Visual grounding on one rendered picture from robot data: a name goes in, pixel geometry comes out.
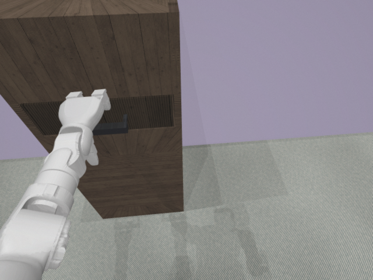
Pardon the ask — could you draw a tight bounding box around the left robot upper arm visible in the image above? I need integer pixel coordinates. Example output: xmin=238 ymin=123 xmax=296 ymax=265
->
xmin=0 ymin=209 xmax=72 ymax=280

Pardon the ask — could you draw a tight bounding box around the handle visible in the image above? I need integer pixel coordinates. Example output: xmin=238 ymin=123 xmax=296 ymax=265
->
xmin=92 ymin=114 xmax=128 ymax=135

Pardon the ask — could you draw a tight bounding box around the robot left forearm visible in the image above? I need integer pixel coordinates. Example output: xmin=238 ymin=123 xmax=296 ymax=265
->
xmin=0 ymin=123 xmax=93 ymax=246

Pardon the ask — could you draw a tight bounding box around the drawer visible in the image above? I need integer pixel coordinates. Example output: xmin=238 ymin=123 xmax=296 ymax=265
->
xmin=20 ymin=94 xmax=174 ymax=135

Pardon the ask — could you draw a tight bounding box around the cabinet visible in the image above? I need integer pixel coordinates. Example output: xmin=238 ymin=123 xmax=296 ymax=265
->
xmin=0 ymin=0 xmax=184 ymax=219

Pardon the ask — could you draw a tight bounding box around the left robot hand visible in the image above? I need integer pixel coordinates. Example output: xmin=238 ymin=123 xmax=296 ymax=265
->
xmin=58 ymin=89 xmax=111 ymax=166

